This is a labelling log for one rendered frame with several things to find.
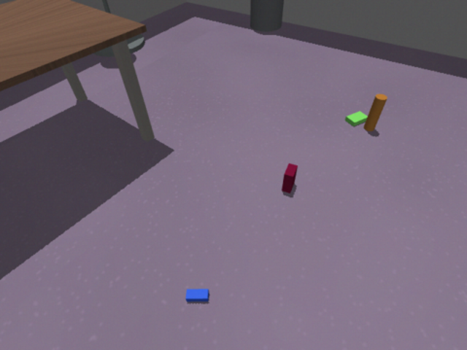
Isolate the coat stand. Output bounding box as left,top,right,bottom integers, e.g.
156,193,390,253
94,0,144,57

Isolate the table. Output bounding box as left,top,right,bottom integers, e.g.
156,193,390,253
0,0,155,142

